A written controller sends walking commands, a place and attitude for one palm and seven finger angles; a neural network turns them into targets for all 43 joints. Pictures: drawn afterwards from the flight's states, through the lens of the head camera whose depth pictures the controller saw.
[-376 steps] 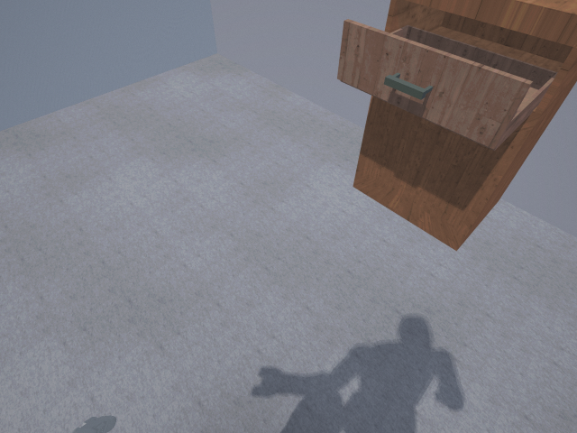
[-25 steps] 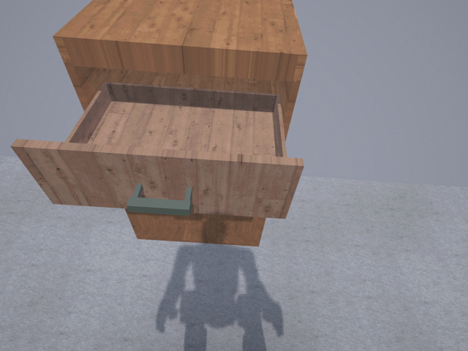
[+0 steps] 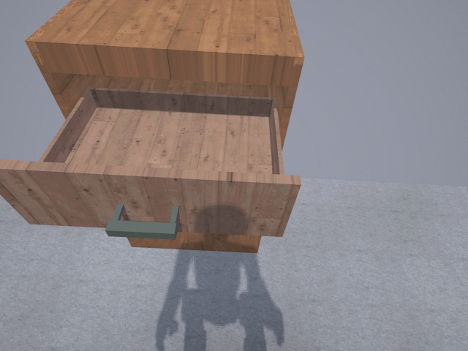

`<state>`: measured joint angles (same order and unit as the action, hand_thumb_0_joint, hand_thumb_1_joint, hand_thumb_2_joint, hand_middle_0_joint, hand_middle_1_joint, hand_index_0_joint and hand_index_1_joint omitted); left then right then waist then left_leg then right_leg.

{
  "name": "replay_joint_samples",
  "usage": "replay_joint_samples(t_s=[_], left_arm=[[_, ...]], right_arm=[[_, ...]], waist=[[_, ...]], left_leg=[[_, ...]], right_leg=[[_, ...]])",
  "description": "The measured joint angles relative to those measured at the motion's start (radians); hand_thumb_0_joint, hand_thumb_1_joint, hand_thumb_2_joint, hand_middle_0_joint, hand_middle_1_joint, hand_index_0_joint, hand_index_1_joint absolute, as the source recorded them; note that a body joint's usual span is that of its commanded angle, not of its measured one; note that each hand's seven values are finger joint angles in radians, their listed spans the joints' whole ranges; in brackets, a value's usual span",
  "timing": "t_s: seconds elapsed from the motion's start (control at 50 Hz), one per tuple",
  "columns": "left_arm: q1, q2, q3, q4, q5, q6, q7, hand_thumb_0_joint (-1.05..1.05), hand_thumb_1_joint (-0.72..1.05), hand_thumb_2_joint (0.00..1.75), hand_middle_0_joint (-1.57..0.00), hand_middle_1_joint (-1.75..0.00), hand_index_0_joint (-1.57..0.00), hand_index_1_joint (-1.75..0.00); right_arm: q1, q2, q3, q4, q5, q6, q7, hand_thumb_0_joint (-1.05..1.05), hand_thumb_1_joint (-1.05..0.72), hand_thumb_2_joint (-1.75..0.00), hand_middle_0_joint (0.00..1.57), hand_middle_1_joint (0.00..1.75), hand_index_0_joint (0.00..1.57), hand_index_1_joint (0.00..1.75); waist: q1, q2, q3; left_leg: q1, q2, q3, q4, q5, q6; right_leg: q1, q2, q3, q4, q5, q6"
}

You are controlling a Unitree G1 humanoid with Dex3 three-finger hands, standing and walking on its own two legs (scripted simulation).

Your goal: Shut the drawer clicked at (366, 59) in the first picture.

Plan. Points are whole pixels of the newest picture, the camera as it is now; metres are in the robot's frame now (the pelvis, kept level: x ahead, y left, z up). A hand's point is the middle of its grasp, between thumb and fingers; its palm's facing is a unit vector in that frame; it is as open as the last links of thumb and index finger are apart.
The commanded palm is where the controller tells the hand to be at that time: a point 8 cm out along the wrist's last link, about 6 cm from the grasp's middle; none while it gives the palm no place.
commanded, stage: come to a stop and stand still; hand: left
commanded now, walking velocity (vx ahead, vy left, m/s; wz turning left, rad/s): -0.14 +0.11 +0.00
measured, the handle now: (145, 220) +0.33 +0.18 +0.02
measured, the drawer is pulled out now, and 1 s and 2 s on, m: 0.29 0.29 0.29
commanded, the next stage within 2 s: look again from close up in 0.84 s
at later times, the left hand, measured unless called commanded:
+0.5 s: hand out of the picture +0.02 +0.21 -0.16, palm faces +0.00 -0.96 -0.27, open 7.3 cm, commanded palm none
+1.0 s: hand out of the picture -0.04 +0.16 -0.16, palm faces -0.04 -0.98 -0.21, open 7.3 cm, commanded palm none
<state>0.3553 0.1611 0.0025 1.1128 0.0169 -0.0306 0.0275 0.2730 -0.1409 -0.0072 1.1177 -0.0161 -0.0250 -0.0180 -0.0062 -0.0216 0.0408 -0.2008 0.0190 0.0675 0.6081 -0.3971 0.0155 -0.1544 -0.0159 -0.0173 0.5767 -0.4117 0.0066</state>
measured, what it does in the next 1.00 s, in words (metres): stands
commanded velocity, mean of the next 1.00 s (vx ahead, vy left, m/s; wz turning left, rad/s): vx -0.02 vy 0.01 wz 0.00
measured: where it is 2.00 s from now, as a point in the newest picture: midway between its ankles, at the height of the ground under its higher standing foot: outside the picture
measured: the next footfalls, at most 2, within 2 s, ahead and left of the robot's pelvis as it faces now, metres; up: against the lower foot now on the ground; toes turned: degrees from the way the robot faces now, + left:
none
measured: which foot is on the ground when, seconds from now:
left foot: down 0.00-1.00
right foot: down 0.00-1.00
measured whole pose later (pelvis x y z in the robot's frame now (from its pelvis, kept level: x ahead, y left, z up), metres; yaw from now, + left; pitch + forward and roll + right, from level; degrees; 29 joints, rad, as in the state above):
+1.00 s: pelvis -0.04 -0.01 +0.01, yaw -2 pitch +0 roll +1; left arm 0.28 0.16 -0.03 1.08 0.01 0.00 0.03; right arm 0.29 -0.17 0.01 1.10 -0.01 -0.01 -0.01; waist -0.01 0.00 0.06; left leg -0.20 0.02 0.10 0.46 -0.26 0.00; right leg -0.21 -0.01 0.01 0.52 -0.31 0.00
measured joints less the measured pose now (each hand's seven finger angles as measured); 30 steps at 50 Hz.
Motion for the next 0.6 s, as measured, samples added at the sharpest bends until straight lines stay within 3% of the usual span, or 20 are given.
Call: replay_joint_samples(t_s=[0.16,0.32,0.44,0.6], left_arm=[[-0.053,-0.021,-0.011,-0.011,-0.009,0.005,0.019,0.01,0.92,0.9,-0.2,-0.3,-0.2,-0.3],[-0.09,0.027,-0.003,-0.045,-0.007,0.012,0.024,0.02,0.93,0.9,-0.2,-0.3,-0.2,-0.3],[-0.111,0.036,-0.009,-0.085,-0.003,0.01,0.029,0.01,0.92,0.9,-0.2,-0.3,-0.2,-0.3],[-0.108,0.041,-0.017,-0.109,-0.003,0.038,0.012,0.0,0.91,0.9,-0.2,-0.3,-0.2,-0.3]], right_arm=[[-0.046,-0.009,-0.001,-0.001,0.011,0.008,-0.019,0.01,-0.92,-0.9,0.2,0.3,0.19,0.3],[-0.077,-0.008,0.001,-0.03,0.012,0.006,-0.013,0.0,-0.91,-0.9,0.2,0.29,0.19,0.3],[-0.063,-0.037,-0.005,-0.119,0.001,0.004,0.001,0.0,-0.91,-0.9,0.2,0.3,0.2,0.3],[-0.033,-0.053,0.002,-0.136,-0.001,0.03,0.007,0.0,-0.92,-0.9,0.2,0.3,0.2,0.3]], waist=[[0.003,-0.009,0.012],[0.014,-0.027,0.005],[0.001,0.024,0.004],[0.0,0.054,-0.009]], left_leg=[[0.055,0.0,-0.005,-0.088,0.045,-0.005],[0.067,-0.021,0.016,-0.168,0.092,0.004],[-0.025,-0.012,0.012,-0.052,0.059,0.016],[-0.021,-0.017,0.026,-0.047,0.082,0.018]], right_leg=[[0.027,0.002,-0.009,-0.032,0.066,-0.001],[0.052,-0.016,0.009,-0.142,0.078,0.014],[-0.03,-0.012,0.007,-0.047,0.064,0.017],[-0.045,-0.018,0.022,-0.01,0.071,0.014]])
